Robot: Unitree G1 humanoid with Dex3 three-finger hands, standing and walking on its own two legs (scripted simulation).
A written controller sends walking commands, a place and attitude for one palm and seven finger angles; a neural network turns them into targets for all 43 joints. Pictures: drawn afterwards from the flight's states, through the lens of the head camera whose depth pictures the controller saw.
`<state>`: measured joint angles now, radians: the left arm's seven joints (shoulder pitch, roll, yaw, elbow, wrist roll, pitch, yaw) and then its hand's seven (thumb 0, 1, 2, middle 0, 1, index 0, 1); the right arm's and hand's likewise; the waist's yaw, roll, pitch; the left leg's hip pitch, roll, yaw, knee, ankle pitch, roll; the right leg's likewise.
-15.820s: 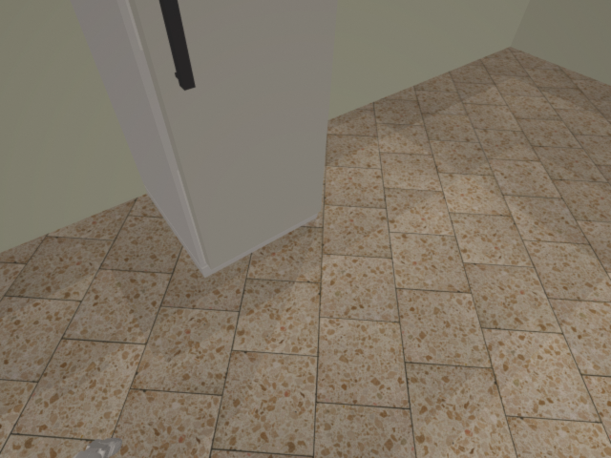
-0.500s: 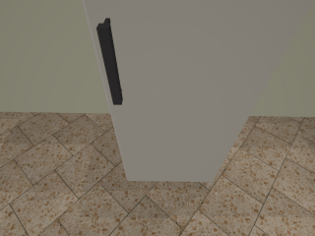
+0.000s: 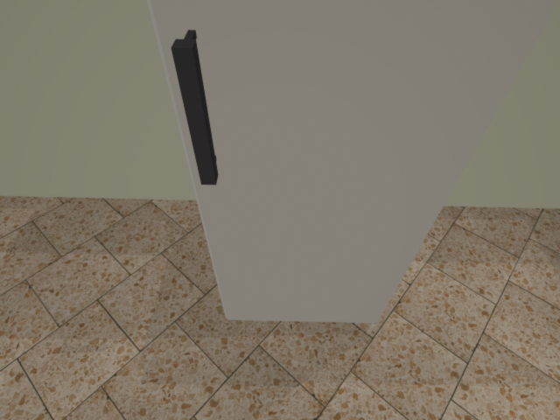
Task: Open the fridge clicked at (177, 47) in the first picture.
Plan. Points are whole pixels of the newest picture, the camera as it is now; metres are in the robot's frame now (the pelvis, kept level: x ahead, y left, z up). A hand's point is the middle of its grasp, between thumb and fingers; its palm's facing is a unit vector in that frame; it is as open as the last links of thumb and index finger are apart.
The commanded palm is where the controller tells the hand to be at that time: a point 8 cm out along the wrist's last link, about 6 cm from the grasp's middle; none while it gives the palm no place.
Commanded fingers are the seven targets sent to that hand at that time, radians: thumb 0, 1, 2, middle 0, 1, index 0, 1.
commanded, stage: raise the hand to about handle height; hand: left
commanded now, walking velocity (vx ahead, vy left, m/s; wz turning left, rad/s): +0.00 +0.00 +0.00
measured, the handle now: (201, 115) +0.52 +0.17 +0.17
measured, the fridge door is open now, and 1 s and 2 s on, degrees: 0 0 0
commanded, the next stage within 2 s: none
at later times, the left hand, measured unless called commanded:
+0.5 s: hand (131, 415) +0.13 +0.21 -0.03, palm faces +0.16 -0.99 +0.01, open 8.9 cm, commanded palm +0.13 +0.26 +0.01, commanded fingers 0.00 0.32 0.65 -0.24 -0.68 -0.24 -0.68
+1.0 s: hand (62, 325) +0.20 +0.27 +0.09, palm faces +0.16 -0.98 -0.07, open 11.9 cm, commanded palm +0.17 +0.32 +0.09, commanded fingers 0.00 -0.27 0.40 -0.28 -1.05 -0.28 -1.05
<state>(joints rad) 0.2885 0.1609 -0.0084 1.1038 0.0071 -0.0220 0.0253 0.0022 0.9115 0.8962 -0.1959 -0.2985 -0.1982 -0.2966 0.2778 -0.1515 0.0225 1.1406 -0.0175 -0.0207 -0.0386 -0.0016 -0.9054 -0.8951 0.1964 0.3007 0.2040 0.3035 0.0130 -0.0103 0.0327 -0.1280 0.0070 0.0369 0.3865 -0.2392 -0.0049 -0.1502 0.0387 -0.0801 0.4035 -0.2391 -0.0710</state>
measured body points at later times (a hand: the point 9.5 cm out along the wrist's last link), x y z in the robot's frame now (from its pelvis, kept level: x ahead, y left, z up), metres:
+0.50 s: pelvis -0.02 +0.01 -0.05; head +0.00 +0.02 +0.40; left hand +0.12 +0.26 -0.03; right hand +0.21 -0.24 -0.07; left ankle -0.02 +0.12 -0.74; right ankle -0.01 -0.07 -0.74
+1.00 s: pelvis -0.02 +0.04 -0.03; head -0.02 +0.04 +0.42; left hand +0.18 +0.32 +0.10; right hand +0.14 -0.20 -0.10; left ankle -0.02 +0.12 -0.74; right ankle -0.01 -0.07 -0.74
